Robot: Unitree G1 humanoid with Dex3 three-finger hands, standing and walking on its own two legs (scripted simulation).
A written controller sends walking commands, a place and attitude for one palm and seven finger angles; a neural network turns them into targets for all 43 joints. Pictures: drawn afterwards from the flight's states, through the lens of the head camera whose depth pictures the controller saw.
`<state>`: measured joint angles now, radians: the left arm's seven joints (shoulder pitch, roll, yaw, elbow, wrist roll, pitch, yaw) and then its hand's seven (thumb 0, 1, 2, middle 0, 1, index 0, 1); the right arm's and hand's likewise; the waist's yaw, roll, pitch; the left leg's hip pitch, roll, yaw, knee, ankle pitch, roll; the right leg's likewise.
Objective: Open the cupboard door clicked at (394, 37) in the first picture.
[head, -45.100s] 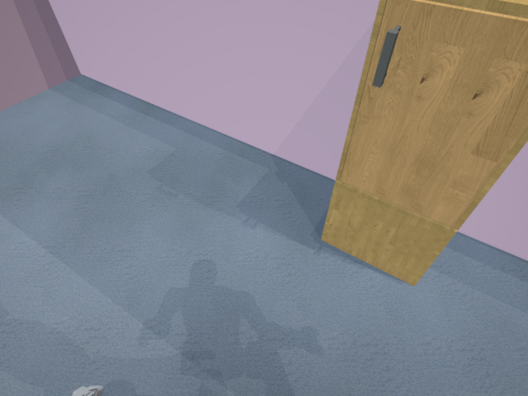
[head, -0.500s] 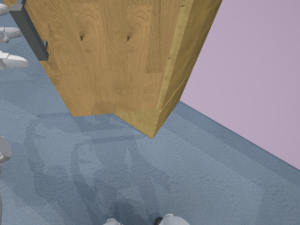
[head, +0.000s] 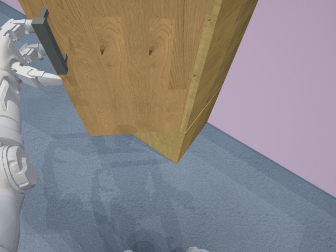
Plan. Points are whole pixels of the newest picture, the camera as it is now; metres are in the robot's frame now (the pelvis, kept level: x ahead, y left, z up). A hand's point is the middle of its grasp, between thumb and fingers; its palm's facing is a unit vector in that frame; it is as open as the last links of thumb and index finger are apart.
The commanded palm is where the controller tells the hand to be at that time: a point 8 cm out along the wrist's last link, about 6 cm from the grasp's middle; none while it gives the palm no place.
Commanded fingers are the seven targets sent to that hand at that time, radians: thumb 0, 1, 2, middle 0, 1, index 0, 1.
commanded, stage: slide the fingers in behind the handle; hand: left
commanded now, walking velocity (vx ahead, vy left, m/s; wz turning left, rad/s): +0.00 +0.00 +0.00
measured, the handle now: (53, 43) +0.56 +0.23 +0.15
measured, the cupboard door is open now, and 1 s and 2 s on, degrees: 41 41 42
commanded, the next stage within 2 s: close the thumb around the handle in 0.82 s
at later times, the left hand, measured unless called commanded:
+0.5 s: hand (60, 55) +0.51 +0.20 +0.16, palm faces +0.03 -1.00 +0.01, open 14.0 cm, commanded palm +0.49 +0.25 +0.15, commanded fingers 0.00 -0.50 0.30 -0.30 -1.20 -0.30 -1.20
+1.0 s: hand (59, 55) +0.51 +0.20 +0.16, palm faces +0.03 -1.00 +0.01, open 13.9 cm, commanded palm +0.50 +0.25 +0.15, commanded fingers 0.00 -0.22 0.42 -0.32 -1.23 -0.32 -1.23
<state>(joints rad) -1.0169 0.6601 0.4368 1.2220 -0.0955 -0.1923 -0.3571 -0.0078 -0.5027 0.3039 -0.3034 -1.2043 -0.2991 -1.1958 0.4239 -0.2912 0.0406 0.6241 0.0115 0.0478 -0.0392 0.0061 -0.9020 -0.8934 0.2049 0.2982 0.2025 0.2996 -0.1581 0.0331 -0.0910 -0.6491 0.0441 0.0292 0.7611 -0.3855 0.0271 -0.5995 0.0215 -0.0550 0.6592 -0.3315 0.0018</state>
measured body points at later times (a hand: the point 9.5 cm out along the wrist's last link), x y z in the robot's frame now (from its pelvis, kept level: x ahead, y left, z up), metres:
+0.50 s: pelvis -0.01 -0.01 +0.00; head +0.08 +0.00 +0.44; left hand +0.51 +0.25 +0.16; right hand -0.04 -0.28 -0.11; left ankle -0.02 +0.10 -0.71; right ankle -0.02 -0.13 -0.71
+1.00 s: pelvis +0.00 +0.00 +0.00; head +0.09 +0.01 +0.44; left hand +0.51 +0.26 +0.16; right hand -0.02 -0.27 -0.11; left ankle -0.02 +0.10 -0.71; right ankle -0.02 -0.13 -0.71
